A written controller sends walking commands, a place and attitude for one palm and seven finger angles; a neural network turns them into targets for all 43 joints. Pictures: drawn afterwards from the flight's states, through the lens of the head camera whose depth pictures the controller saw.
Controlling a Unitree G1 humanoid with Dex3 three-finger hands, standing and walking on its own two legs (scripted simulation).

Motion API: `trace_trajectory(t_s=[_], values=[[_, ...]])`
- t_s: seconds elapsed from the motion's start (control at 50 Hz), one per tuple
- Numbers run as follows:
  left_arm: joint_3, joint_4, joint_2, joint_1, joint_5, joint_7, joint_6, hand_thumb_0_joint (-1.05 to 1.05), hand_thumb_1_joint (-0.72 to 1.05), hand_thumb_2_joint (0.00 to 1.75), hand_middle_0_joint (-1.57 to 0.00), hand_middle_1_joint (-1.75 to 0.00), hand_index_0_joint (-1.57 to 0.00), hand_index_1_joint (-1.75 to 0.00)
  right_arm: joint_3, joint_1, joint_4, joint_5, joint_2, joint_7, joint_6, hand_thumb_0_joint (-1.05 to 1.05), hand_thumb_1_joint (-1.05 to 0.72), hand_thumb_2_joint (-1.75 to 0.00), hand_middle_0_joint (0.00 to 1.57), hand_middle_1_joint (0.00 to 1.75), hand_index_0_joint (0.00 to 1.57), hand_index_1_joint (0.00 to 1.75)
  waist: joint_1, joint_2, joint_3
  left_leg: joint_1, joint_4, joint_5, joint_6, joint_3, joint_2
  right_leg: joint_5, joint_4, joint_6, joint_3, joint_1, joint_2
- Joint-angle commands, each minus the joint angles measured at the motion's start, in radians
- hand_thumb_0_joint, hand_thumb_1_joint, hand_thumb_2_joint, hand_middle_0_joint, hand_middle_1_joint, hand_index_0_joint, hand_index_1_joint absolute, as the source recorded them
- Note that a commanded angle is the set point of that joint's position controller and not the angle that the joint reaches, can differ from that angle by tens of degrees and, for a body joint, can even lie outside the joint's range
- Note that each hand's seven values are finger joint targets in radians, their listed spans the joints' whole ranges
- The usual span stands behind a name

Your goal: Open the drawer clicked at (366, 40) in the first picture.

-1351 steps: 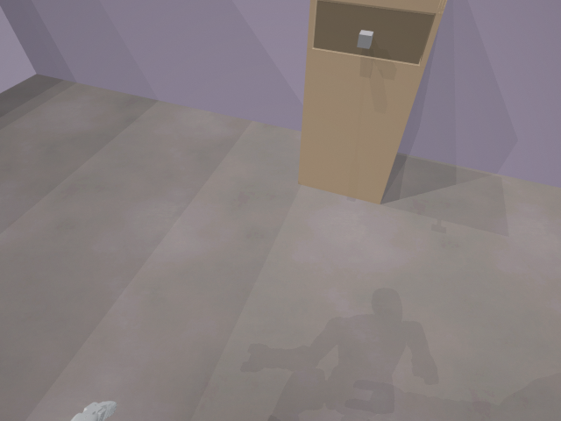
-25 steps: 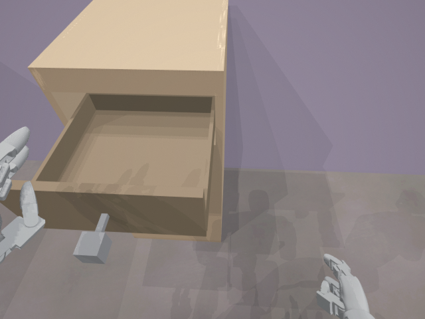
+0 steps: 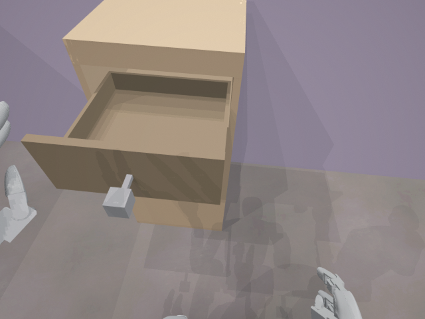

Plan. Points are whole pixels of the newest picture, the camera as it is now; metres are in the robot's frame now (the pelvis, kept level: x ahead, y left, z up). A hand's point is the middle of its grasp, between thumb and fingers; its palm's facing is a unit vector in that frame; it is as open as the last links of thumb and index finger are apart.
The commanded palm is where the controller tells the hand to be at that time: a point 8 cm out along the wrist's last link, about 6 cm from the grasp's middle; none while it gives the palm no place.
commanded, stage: step back with the hand held close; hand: left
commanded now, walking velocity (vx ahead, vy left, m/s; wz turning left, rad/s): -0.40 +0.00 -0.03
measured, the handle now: (123, 193) +0.33 +0.21 +0.04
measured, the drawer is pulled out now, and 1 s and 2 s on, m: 0.27 0.27 0.27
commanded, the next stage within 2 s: stop stepping back and stand still in 0.30 s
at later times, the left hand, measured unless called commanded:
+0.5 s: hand out of the picture +0.09 +0.17 +0.22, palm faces +0.32 -0.75 -0.58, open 7.4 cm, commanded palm +0.02 +0.23 +0.23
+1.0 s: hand out of the picture -0.01 +0.21 +0.22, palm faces +0.52 -0.74 -0.42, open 7.4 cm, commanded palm -0.08 +0.24 +0.23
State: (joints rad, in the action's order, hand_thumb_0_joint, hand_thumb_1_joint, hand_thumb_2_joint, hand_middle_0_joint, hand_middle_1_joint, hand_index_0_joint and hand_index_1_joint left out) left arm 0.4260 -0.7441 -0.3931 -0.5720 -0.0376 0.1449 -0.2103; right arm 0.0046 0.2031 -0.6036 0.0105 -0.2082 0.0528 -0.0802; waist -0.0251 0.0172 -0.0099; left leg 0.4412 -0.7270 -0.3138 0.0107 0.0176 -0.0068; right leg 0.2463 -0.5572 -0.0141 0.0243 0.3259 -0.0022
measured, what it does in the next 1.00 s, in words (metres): walks backwards: left foot, then right foot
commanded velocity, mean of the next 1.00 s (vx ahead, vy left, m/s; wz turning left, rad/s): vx -0.02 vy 0.03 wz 0.00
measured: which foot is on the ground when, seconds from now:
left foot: up 0.00-0.00, down 0.02-0.36, up 0.38-0.64, down 0.66-1.00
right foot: down 0.00-0.04, up 0.06-0.34, down 0.36-1.00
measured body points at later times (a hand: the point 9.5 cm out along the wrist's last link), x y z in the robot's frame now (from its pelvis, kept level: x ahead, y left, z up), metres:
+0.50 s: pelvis -0.12 -0.05 +0.01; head -0.09 -0.06 +0.46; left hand +0.06 +0.21 +0.25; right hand +0.05 -0.28 -0.08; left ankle -0.10 +0.08 -0.67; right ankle -0.16 -0.12 -0.73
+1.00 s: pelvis -0.20 -0.04 +0.01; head -0.23 -0.06 +0.45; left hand -0.05 +0.25 +0.24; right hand -0.04 -0.26 -0.08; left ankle -0.21 +0.09 -0.73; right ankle -0.16 -0.11 -0.72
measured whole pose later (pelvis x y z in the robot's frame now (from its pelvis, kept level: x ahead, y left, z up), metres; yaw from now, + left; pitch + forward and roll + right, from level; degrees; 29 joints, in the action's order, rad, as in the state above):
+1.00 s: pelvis -0.20 -0.04 +0.01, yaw +2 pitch -1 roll +1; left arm 0.42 -0.54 -0.38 -0.50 -0.02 0.17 -0.17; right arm -0.02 0.27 -0.59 0.02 -0.19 0.06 -0.09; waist 0.02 0.02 0.06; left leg 0.22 -0.53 -0.30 -0.01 -0.01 0.01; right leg 0.35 -0.59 0.02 0.06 0.31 0.03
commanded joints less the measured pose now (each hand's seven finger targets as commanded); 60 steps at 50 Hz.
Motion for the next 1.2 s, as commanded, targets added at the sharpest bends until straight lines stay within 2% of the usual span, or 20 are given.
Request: trace_trajectory(t_s=[0.0,0.02,0.04,0.08,0.16,0.26,0.32,0.34,0.36,0.38,0.42,0.58,0.68,0.72,0.82,0.92,1.02,1.08,1.12,1.18], values=[[0.115,-0.12,-0.172,0.124,-0.011,0.032,-0.037,0.0,0.9,0.9,-0.2,-0.3,-0.2,-0.3,0.037,-0.12,0.172,-0.003,-0.138,0.03,-0.057,0.0,-0.9,-0.9,0.2,0.3,0.2,0.3,0.035,0.157,-0.004,-0.08,0.412,0.152,-0.042,0.169,0.155,0.037,-0.021,0.011,-0.015,0.099,-0.019],[0.138,-0.136,-0.193,0.129,-0.005,0.036,-0.048,0.0,0.9,0.9,-0.2,-0.3,-0.2,-0.3,0.04,-0.118,0.177,-0.006,-0.137,0.027,-0.065,0.0,-0.9,-0.9,0.2,0.3,0.2,0.3,0.024,0.239,0.047,-0.021,0.442,0.289,-0.086,0.283,0.267,0.083,-0.189,0.004,0.006,0.031,0.023],[0.136,-0.113,-0.185,0.115,-0.01,0.033,-0.056,0.0,0.9,0.9,-0.2,-0.3,-0.2,-0.3,0.047,-0.091,0.171,-0.01,-0.12,0.017,-0.076,0.0,-0.9,-0.9,0.2,0.3,0.2,0.3,0.022,0.186,0.089,-0.071,0.414,0.461,-0.118,0.268,0.296,0.197,-0.283,0.014,-0.026,0.052,0.042],[0.155,-0.165,-0.197,0.07,-0.019,0.023,-0.073,0.0,0.9,0.9,-0.2,-0.3,-0.2,-0.3,0.053,-0.073,0.16,-0.034,-0.108,0.002,-0.094,0.0,-0.9,-0.9,0.2,0.3,0.2,0.3,0.023,0.222,0.161,-0.101,0.446,0.428,-0.158,0.341,0.334,0.317,-0.485,0.012,-0.071,0.09,0.046],[0.122,-0.269,-0.167,-0.021,-0.022,0.023,-0.054,0.0,0.9,0.9,-0.2,-0.3,-0.2,-0.3,0.062,-0.078,0.16,-0.015,-0.118,-0.028,-0.101,0.0,-0.9,-0.9,0.2,0.3,0.2,0.3,0.008,0.179,0.27,-0.32,0.311,0.705,-0.149,0.143,0.267,0.195,-0.314,-0.001,-0.022,0.095,0.036],[0.178,-0.274,-0.227,-0.05,-0.045,0.016,-0.041,0.0,0.9,0.9,-0.2,-0.3,-0.2,-0.3,0.045,-0.12,0.153,-0.027,-0.128,-0.028,-0.096,0.0,-0.9,-0.9,0.2,0.3,0.2,0.3,0.01,0.248,0.214,-0.161,0.407,0.379,-0.121,0.162,0.259,0.168,-0.072,0.004,0.015,-0.075,0.053],[0.208,-0.202,-0.254,-0.04,-0.054,0.001,-0.051,0.0,0.9,0.9,-0.2,-0.3,-0.2,-0.3,0.044,-0.146,0.163,-0.014,-0.115,-0.023,-0.077,0.0,-0.9,-0.9,0.2,0.3,0.2,0.3,0.009,0.065,0.158,-0.09,0.302,0.098,-0.037,0.069,0.159,-0.048,0.259,0.043,-0.022,-0.135,-0.028],[0.225,-0.171,-0.289,-0.035,-0.049,0.0,-0.058,0.0,0.9,0.9,-0.2,-0.3,-0.2,-0.3,0.045,-0.136,0.165,-0.004,-0.096,-0.021,-0.059,0.0,-0.9,-0.9,0.2,0.3,0.2,0.3,0.022,-0.163,0.157,-0.083,0.073,-0.023,0.026,-0.037,0.04,-0.148,0.333,0.111,-0.235,-0.045,-0.21],[0.242,-0.139,-0.303,-0.01,-0.056,0.008,-0.065,0.0,0.9,0.9,-0.2,-0.3,-0.2,-0.3,0.049,-0.146,0.153,0.003,-0.096,-0.015,-0.054,0.0,-0.9,-0.9,0.2,0.3,0.2,0.3,0.006,-0.229,0.147,-0.035,-0.204,-0.153,0.043,-0.036,-0.019,-0.35,0.344,0.176,-0.343,0.052,-0.358],[0.179,-0.091,-0.233,-0.02,-0.054,0.013,-0.055,0.0,0.9,0.9,-0.2,-0.3,-0.2,-0.3,0.059,-0.137,0.131,0.015,-0.103,-0.012,-0.053,0.0,-0.9,-0.9,0.2,0.3,0.2,0.3,0.019,-0.212,0.173,0.049,-0.374,-0.206,0.033,0.03,-0.033,-0.64,0.261,0.149,-0.231,-0.041,-0.364],[0.191,-0.037,-0.205,-0.098,-0.031,0.016,-0.014,0.0,0.9,0.9,-0.2,-0.3,-0.2,-0.3,0.042,-0.147,0.161,0.015,-0.067,-0.004,-0.03,0.0,-0.9,-0.9,0.2,0.3,0.2,0.3,0.041,-0.179,0.216,0.106,-0.307,-0.114,0.031,0.016,0.011,-0.823,0.129,0.118,-0.126,-0.201,-0.286],[0.111,-0.105,-0.177,-0.046,-0.013,0.048,-0.004,0.0,0.9,0.9,-0.2,-0.3,-0.2,-0.3,0.036,-0.092,0.185,0.001,-0.114,0.018,-0.04,0.0,-0.9,-0.9,0.2,0.3,0.2,0.3,0.036,-0.149,0.145,-0.148,0.304,0.013,-0.045,-0.066,0.007,-0.332,0.202,0.074,-0.18,-0.232,-0.244],[0.125,-0.184,-0.215,-0.036,-0.012,0.043,-0.039,0.0,0.9,0.9,-0.2,-0.3,-0.2,-0.3,0.059,-0.066,0.198,0.01,-0.157,0.0,-0.065,0.0,-0.9,-0.9,0.2,0.3,0.2,0.3,0.028,0.073,0.169,-0.294,0.319,0.349,-0.077,0.028,0.134,-0.26,0.109,0.002,-0.085,-0.189,-0.093],[0.132,-0.188,-0.214,-0.042,-0.008,0.044,-0.042,0.0,0.9,0.9,-0.2,-0.3,-0.2,-0.3,0.044,-0.052,0.185,0.004,-0.135,-0.004,-0.061,0.0,-0.9,-0.9,0.2,0.3,0.2,0.3,0.046,0.14,0.157,-0.211,0.322,0.267,-0.068,0.004,0.103,-0.217,0.083,0.03,-0.046,-0.222,-0.079],[0.092,-0.05,-0.157,0.059,-0.003,0.048,-0.033,0.0,0.9,0.9,-0.2,-0.3,-0.2,-0.3,0.044,-0.067,0.172,0.001,-0.147,0.009,-0.065,0.0,-0.9,-0.9,0.2,0.3,0.2,0.3,0.052,0.052,-0.038,-0.036,0.393,-0.307,-0.095,0.075,0.106,0.328,0.182,0.047,-0.12,-0.066,-0.047],[0.059,0.057,-0.14,0.157,0.016,0.036,-0.013,0.0,0.9,0.9,-0.2,-0.3,-0.2,-0.3,0.035,-0.071,0.155,0.005,-0.14,0.015,-0.063,0.0,-0.9,-0.9,0.2,0.3,0.2,0.3,0.057,0.126,-0.086,0.04,0.515,-0.435,-0.134,0.215,0.218,0.14,-0.076,0.02,0.029,-0.055,0.036],[0.072,0.004,-0.155,0.078,0.01,0.026,-0.001,0.0,0.9,0.9,-0.2,-0.3,-0.2,-0.3,0.03,-0.095,0.154,-0.005,-0.124,0.008,-0.054,0.0,-0.9,-0.9,0.2,0.3,0.2,0.3,0.038,0.019,-0.003,0.074,0.369,-0.326,-0.105,0.091,0.142,0.162,0.089,0.027,-0.063,-0.182,-0.013],[0.08,-0.085,-0.185,0.112,0.015,0.028,-0.019,0.0,0.9,0.9,-0.2,-0.3,-0.2,-0.3,0.042,-0.101,0.15,-0.01,-0.113,-0.004,-0.042,0.0,-0.9,-0.9,0.2,0.3,0.2,0.3,0.032,-0.228,0.002,0.063,-0.143,-0.173,-0.041,-0.047,-0.007,0.507,0.441,0.155,-0.54,-0.069,-0.298],[0.094,-0.112,-0.186,0.106,0.015,0.028,-0.052,0.0,0.9,0.9,-0.2,-0.3,-0.2,-0.3,0.042,-0.079,0.136,-0.019,-0.119,-0.013,-0.046,0.0,-0.9,-0.9,0.2,0.3,0.2,0.3,0.045,-0.094,0.043,0.072,-0.25,-0.09,-0.033,0.016,0.023,0.272,0.407,0.148,-0.489,-0.101,-0.312],[0.132,-0.126,-0.21,0.047,0.014,0.039,-0.069,0.0,0.9,0.9,-0.2,-0.3,-0.2,-0.3,0.021,-0.077,0.145,-0.02,-0.078,-0.006,-0.043,0.0,-0.9,-0.9,0.2,0.3,0.2,0.3,0.04,-0.073,0.114,-0.049,-0.028,-0.053,-0.029,-0.015,0.04,-0.026,0.312,0.165,-0.273,-0.14,-0.265]])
